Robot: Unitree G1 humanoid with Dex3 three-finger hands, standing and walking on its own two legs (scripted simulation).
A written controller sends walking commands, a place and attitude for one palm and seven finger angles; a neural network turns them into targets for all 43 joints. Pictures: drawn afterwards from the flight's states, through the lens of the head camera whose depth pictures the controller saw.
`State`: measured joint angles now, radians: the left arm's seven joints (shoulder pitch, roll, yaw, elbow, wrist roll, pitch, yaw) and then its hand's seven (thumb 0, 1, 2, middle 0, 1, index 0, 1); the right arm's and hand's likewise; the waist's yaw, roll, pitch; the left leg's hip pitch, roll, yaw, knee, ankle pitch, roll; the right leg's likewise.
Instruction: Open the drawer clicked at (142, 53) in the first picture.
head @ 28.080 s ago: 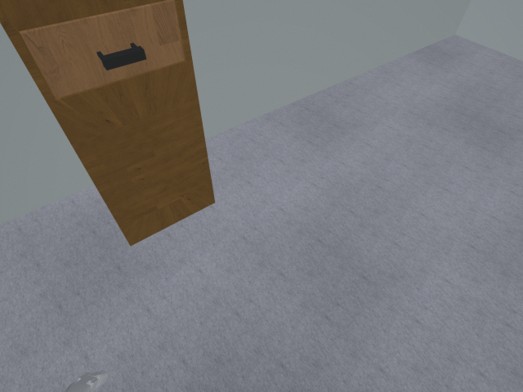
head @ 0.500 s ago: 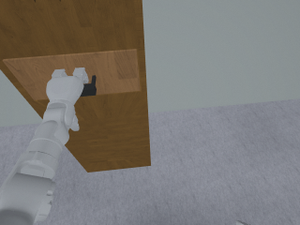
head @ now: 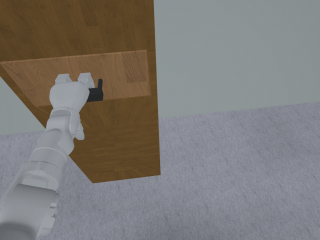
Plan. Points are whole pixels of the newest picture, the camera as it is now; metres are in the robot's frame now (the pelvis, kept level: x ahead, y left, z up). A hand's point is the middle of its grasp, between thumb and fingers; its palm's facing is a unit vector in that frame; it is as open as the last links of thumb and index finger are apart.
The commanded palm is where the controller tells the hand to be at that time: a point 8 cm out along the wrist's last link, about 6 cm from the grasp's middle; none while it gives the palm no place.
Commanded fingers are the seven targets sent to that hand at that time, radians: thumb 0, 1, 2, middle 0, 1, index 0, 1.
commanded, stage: lift the fingers back up to retry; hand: left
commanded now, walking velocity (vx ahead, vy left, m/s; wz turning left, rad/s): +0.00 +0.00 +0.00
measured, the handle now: (83, 89) +0.51 +0.24 +0.07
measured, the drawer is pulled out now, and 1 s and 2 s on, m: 0.00 0.00 0.00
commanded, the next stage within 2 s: re-aim the fingers above the handle in 0.70 s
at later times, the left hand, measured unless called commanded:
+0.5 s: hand (68, 95) +0.44 +0.24 +0.13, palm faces +0.02 -0.01 -1.00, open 13.9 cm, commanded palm +0.41 +0.24 +0.19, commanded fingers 0.00 -0.50 0.30 -0.30 -1.20 -0.30 -1.20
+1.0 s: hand (68, 93) +0.43 +0.24 +0.14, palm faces +0.05 +0.01 -1.00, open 13.8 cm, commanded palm +0.41 +0.24 +0.19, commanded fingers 0.00 -0.50 0.30 -0.30 -1.20 -0.30 -1.20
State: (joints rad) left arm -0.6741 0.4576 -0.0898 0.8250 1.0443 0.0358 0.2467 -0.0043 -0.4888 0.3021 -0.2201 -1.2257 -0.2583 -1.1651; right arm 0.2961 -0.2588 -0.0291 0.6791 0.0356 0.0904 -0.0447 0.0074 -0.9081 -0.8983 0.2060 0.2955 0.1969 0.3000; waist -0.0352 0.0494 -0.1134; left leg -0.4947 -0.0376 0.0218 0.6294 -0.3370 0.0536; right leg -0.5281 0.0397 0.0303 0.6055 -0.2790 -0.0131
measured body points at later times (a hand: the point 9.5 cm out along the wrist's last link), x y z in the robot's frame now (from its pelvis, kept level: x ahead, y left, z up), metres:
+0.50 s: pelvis +0.01 +0.00 +0.01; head +0.04 -0.03 +0.46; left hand +0.43 +0.24 +0.18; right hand +0.15 -0.25 -0.12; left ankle -0.02 +0.08 -0.72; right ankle +0.00 -0.11 -0.72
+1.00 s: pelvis +0.01 -0.01 +0.01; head +0.05 -0.04 +0.46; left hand +0.42 +0.23 +0.19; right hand +0.14 -0.26 -0.12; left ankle -0.02 +0.08 -0.72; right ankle +0.00 -0.11 -0.72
